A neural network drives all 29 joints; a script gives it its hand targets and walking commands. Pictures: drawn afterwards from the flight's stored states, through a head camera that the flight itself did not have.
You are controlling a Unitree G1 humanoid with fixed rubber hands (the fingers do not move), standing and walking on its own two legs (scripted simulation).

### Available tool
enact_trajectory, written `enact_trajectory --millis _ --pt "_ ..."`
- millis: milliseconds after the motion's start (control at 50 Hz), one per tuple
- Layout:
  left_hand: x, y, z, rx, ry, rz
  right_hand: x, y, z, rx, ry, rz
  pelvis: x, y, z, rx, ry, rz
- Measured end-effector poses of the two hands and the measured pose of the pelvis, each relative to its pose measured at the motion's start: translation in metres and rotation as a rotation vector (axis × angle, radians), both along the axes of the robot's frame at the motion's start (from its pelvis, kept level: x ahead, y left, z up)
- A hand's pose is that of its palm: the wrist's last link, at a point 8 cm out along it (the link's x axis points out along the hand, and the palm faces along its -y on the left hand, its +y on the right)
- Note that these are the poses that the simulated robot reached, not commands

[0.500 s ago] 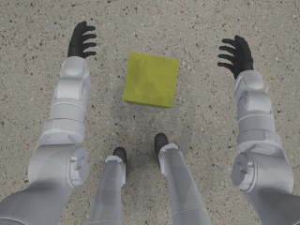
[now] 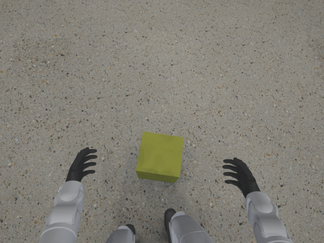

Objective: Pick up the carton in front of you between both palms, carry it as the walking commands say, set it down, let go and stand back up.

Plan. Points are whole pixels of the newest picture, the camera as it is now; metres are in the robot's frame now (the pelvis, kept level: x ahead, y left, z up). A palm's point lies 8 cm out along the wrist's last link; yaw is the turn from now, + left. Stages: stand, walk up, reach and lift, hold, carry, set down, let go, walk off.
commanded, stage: let go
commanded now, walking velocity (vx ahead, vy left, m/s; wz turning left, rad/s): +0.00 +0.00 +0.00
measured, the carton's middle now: (159, 158) +0.42 -0.06 -0.63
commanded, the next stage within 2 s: stand in 0.72 s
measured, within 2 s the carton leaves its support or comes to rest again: neither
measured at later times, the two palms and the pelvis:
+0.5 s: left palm (29, 221) +0.18 +0.27 -0.05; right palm (238, 198) +0.19 -0.20 -0.05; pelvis +0.02 +0.04 +0.02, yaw +0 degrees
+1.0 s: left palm (14, 239) +0.15 +0.30 -0.06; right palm (267, 206) +0.16 -0.28 -0.08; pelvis +0.03 +0.01 +0.01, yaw +1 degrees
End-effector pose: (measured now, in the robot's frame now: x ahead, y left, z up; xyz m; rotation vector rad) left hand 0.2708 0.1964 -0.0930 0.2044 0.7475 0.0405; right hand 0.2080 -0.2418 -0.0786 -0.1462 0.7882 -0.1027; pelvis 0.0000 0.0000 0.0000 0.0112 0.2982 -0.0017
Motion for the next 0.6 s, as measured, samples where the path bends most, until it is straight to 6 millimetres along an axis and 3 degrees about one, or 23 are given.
enact_trajectory --millis 140,300,460,600 --pt "-0.044 0.033 0.022 -0.003 0.010 0.008 -0.034 0.022 0.023 -0.001 0.012 0.002 0.012 0.016 0.014 -0.018 -0.152 -0.002" --pt "-0.079 0.066 0.041 0.003 0.027 0.033 -0.032 0.040 0.029 -0.003 0.005 0.033 0.020 0.033 0.019 -0.028 -0.279 -0.004" --pt "-0.090 0.074 0.047 -0.004 0.041 0.043 -0.021 0.048 0.029 -0.006 0.003 0.051 0.024 0.038 0.018 -0.029 -0.344 0.001" --pt "-0.087 0.065 0.043 -0.002 0.035 0.049 -0.022 0.036 0.031 -0.046 0.023 0.029 0.025 0.031 0.017 -0.029 -0.354 -0.004"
